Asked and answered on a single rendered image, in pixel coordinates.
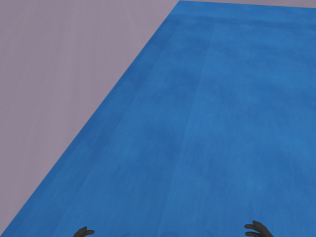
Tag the robot right hand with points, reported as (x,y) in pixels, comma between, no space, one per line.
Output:
(259,227)

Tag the robot left hand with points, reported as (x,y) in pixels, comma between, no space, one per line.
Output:
(83,232)

